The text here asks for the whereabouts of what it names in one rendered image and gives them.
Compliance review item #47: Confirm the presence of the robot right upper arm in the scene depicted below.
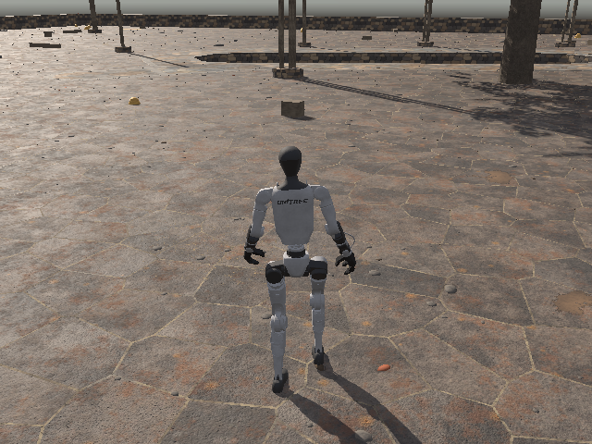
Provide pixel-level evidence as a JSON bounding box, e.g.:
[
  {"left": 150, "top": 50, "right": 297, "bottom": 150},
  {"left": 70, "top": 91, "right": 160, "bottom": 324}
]
[{"left": 311, "top": 185, "right": 340, "bottom": 236}]

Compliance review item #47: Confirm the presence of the left robot hand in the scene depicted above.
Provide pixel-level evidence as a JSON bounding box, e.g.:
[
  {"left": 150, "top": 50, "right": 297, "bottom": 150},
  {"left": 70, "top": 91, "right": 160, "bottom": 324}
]
[{"left": 243, "top": 248, "right": 265, "bottom": 265}]

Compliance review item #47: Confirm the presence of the robot left upper arm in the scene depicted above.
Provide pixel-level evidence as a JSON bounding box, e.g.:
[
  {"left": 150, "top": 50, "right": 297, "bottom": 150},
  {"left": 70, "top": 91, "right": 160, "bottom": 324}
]
[{"left": 250, "top": 187, "right": 273, "bottom": 238}]

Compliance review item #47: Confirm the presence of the right robot hand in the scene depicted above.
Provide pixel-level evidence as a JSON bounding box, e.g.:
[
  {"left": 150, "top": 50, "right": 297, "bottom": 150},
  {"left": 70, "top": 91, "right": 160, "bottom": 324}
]
[{"left": 335, "top": 253, "right": 356, "bottom": 275}]

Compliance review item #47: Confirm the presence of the left robot shin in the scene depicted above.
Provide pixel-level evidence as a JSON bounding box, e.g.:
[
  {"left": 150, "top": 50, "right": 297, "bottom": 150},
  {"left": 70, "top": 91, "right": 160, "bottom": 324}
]
[{"left": 270, "top": 315, "right": 286, "bottom": 380}]

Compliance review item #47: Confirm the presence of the robot left forearm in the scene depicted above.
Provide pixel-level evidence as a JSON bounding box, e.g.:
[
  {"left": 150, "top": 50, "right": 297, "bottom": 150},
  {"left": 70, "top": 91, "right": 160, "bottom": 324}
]
[{"left": 244, "top": 224, "right": 259, "bottom": 253}]

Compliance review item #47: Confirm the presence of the robot right forearm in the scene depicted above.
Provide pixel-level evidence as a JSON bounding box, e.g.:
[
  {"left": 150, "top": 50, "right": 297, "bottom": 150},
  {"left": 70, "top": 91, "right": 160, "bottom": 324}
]
[{"left": 331, "top": 220, "right": 352, "bottom": 257}]

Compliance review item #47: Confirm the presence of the right robot foot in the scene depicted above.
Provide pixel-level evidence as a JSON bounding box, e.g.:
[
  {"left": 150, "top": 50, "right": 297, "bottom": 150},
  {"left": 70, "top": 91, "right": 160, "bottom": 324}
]
[{"left": 312, "top": 344, "right": 325, "bottom": 365}]

